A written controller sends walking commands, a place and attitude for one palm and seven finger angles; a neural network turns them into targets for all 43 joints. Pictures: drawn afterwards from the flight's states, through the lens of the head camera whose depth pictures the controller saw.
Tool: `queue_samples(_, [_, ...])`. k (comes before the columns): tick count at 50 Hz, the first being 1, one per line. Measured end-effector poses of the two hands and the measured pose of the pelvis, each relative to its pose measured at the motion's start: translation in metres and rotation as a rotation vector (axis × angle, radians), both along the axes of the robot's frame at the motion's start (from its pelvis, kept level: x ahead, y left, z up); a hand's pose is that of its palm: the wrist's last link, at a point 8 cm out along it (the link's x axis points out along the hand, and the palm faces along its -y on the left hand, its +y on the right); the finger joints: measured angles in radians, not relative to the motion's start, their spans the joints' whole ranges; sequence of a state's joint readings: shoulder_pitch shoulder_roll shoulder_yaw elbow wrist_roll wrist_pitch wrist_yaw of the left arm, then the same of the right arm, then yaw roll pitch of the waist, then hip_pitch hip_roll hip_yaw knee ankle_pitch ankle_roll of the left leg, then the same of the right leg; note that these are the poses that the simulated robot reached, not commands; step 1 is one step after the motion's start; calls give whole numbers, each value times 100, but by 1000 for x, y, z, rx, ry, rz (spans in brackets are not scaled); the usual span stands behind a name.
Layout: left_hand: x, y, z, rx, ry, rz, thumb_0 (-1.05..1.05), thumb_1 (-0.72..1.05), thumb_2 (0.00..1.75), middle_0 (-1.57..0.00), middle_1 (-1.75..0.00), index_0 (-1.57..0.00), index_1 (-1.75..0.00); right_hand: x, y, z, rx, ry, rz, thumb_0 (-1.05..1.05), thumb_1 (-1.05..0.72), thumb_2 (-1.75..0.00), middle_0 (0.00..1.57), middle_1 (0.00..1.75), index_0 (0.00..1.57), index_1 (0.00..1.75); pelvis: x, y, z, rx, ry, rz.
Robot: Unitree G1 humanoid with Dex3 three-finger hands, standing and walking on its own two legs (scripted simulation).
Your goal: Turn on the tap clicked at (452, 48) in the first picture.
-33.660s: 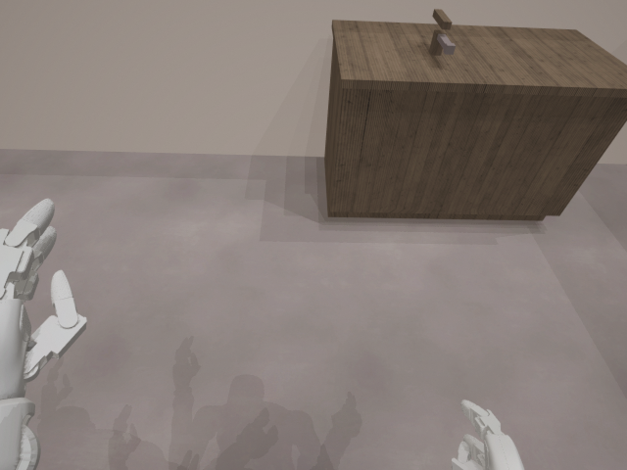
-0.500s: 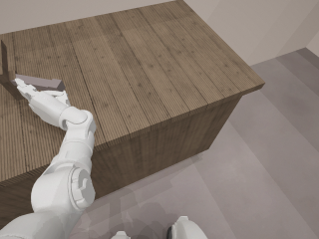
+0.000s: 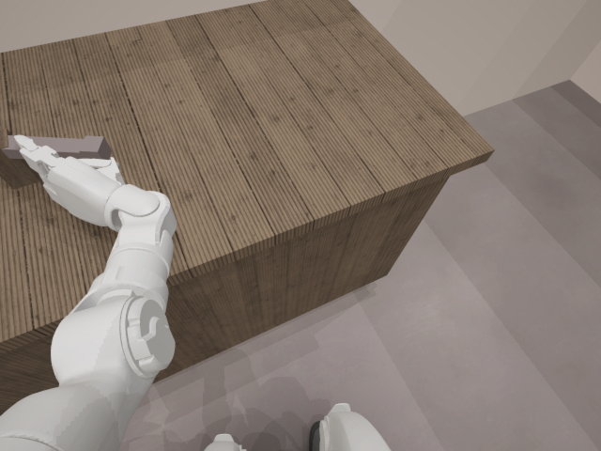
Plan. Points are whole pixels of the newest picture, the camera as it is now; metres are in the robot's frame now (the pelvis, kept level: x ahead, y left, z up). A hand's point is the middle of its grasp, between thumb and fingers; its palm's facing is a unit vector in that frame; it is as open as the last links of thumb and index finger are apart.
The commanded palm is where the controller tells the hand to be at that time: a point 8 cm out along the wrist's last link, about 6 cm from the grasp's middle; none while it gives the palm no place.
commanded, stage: push the lever round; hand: left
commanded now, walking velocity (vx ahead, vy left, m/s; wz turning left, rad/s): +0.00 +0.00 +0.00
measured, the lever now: (96, 150) +0.52 +0.24 +0.07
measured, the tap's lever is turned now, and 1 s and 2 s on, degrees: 63 78 78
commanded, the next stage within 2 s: lift the hand up off the lever in 0.18 s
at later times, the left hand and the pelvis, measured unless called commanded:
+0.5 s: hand (118, 150) +0.52 +0.22 +0.07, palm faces +0.84 -0.53 -0.15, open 7.6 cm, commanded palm +0.45 +0.23 +0.08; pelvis +0.00 +0.00 +0.00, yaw -1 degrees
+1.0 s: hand (112, 146) +0.52 +0.22 +0.08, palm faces +0.83 -0.54 -0.14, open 7.8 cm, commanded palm +0.45 +0.23 +0.10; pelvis +0.01 +0.01 +0.01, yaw -1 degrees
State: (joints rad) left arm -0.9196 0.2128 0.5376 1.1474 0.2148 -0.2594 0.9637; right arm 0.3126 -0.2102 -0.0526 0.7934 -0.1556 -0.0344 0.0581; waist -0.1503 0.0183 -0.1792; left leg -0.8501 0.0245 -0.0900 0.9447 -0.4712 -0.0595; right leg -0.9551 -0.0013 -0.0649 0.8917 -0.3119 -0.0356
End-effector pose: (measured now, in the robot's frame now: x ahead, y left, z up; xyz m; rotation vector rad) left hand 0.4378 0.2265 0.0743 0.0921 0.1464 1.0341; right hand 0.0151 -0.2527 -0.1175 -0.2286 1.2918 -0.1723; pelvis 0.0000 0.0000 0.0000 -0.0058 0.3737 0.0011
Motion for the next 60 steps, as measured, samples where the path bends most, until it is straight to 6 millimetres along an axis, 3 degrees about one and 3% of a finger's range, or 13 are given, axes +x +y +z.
queue_samples(19, [25, -1, 2, -8, 16, -11, 1, 96, 94, -15, -15, -14, -14, -25, -1, 2, -6, 56, -30, 1, -91, -89, 20, 30, 20, 30, -1, 0, -3, -2, 33, -9])
queue_samples(28, [25, 1, 3, -19, 16, -21, 2, 93, 92, -16, -15, -15, -15, -33, 4, 6, 11, 79, -45, 1, -91, -89, 20, 30, 20, 30, 4, 2, 2, -5, 25, -17])
queue_samples(48, [25, 5, 12, -27, 24, -28, 3, 90, 90, -15, -15, -15, -15, 1, 10, 10, 13, 17, -16, 1, -91, -89, 20, 30, 20, 30, 13, 8, 8, -8, -3, -11])
queue_samples(60, [19, 8, 20, -37, 15, -33, 3, 90, 90, -16, -15, -15, -15, 7, 13, 14, 24, 16, -16, 1, -91, -89, 20, 30, 20, 30, 20, 9, 14, -10, -25, -10])
